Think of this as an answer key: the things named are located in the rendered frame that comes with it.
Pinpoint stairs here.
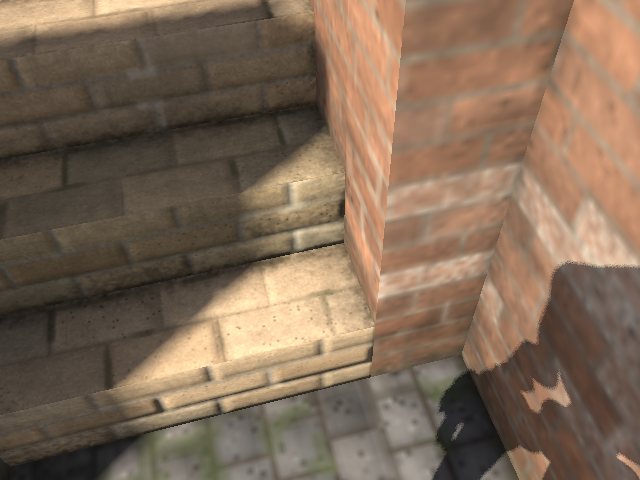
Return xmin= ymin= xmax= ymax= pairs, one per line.
xmin=0 ymin=0 xmax=375 ymax=467

